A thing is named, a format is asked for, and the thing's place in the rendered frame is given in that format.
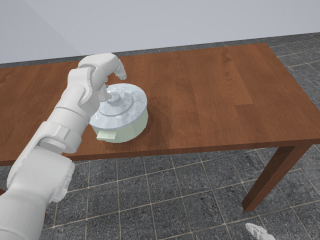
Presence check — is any knob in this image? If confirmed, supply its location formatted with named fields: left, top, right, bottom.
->
left=106, top=92, right=121, bottom=105

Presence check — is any pot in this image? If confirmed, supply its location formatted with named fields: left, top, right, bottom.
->
left=92, top=108, right=149, bottom=143

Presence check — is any right robot hand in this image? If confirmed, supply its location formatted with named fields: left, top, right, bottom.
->
left=245, top=223, right=276, bottom=240

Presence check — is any robot left upper arm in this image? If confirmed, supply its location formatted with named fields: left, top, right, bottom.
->
left=0, top=146, right=76, bottom=240

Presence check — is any left robot hand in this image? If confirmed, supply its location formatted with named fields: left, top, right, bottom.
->
left=78, top=53, right=127, bottom=102

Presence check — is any table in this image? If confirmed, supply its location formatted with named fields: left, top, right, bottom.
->
left=0, top=42, right=320, bottom=222

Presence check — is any lid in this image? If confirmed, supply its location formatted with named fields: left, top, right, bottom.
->
left=89, top=83, right=148, bottom=131

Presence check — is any robot left forearm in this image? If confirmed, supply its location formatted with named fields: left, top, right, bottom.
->
left=6, top=62, right=106, bottom=189

